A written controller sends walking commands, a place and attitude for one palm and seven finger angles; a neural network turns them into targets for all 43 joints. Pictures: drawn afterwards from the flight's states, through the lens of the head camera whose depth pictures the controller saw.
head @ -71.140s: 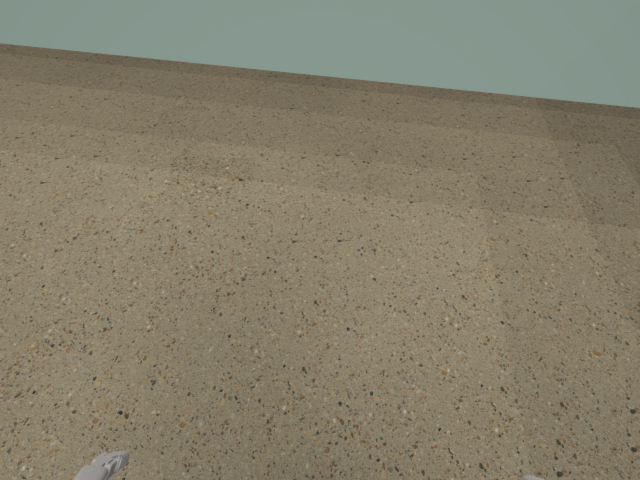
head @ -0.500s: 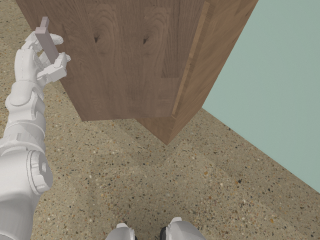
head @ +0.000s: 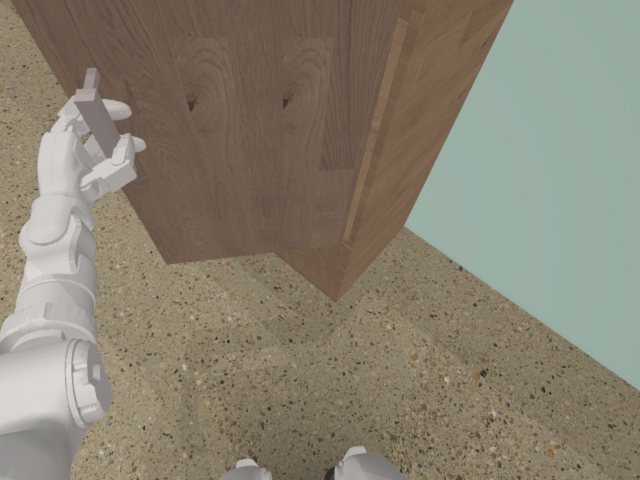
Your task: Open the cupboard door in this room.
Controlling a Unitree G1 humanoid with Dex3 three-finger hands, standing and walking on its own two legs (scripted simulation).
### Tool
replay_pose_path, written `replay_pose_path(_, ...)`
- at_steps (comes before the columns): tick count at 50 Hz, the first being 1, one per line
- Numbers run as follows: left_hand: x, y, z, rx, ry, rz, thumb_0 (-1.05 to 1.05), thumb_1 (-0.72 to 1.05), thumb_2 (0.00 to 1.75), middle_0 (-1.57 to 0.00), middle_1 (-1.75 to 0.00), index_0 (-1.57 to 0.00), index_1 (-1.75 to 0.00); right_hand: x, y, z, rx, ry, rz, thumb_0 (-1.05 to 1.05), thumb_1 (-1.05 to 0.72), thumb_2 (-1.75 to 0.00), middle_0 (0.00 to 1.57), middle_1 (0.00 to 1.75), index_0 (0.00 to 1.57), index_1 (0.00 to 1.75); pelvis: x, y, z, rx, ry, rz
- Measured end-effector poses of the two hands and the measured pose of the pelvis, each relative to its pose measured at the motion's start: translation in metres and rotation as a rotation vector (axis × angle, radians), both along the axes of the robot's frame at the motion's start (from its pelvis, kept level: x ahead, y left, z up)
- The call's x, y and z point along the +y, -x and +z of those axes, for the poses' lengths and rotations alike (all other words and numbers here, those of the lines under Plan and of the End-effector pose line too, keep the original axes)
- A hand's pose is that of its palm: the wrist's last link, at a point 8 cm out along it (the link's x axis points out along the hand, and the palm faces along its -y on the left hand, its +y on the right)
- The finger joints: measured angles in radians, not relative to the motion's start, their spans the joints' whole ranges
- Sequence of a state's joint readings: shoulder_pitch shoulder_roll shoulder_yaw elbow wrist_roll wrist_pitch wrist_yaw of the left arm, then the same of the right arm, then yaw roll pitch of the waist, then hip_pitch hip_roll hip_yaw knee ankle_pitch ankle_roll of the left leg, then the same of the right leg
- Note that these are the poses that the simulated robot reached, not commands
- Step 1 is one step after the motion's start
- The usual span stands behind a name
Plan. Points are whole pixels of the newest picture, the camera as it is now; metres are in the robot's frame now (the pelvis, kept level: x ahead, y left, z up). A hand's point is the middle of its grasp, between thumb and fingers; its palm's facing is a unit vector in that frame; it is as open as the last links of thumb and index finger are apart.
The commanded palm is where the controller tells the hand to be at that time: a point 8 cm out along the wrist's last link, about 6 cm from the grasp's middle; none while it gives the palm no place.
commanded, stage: pull the door open along its arc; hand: left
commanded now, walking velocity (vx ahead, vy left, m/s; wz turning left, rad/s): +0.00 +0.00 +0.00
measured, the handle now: (111, 128) +0.54 +0.23 +0.09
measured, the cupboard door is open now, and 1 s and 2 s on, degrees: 50 90 90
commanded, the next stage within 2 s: open thumb and fingers to let go in 0.74 s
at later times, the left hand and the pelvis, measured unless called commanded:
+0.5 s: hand (191, 278) +0.33 +0.12 +0.09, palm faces +0.33 -0.94 +0.05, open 6.3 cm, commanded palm +0.27 +0.19 +0.08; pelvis +0.00 -0.02 +0.02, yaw +2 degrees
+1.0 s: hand (247, 308) +0.29 +0.06 +0.08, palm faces +0.47 -0.88 -0.05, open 6.2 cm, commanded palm +0.25 +0.11 +0.08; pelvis +0.00 -0.06 +0.01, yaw +6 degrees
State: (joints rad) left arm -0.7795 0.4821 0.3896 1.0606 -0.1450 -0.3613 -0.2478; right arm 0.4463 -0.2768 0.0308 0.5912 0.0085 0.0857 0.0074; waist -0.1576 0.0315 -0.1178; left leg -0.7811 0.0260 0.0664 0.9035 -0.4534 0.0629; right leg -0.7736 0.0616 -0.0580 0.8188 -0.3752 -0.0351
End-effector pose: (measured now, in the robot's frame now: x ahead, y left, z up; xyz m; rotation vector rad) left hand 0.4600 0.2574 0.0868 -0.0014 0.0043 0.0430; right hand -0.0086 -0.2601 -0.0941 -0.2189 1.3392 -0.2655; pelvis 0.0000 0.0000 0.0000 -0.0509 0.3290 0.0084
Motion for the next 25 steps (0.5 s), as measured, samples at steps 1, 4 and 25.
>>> replay_pose_path(1, -0.001, 0.004, 0.000, -0.002, -0.001, -0.003, 0.01, 0.74, 0.79, -0.33, -1.33, -0.33, -1.34, 0.000, -0.004, 0.000, -0.012, -0.004, -0.001, 0.01, -0.91, -0.90, 0.20, 0.29, 0.20, 0.30, 0.000, -0.001, 0.001, -0.004, -0.001, -0.002)
replay_pose_path(4, -0.004, 0.020, 0.000, -0.008, -0.001, -0.015, 0.01, 0.74, 0.78, -0.33, -1.33, -0.32, -1.33, 0.001, -0.019, 0.002, -0.059, -0.019, 0.000, 0.01, -0.91, -0.90, 0.20, 0.29, 0.20, 0.30, 0.000, -0.005, 0.005, -0.021, -0.005, -0.008)
replay_pose_path(25, -0.098, 0.170, 0.001, -0.011, 0.050, 0.289, 0.01, 0.67, 0.74, -0.35, -1.28, -0.34, -1.29, 0.032, -0.187, 0.029, -0.501, -0.144, 0.257, 0.01, -0.91, -0.90, 0.20, 0.29, 0.20, 0.30, -0.019, -0.003, 0.016, -0.171, -0.050, 0.017)
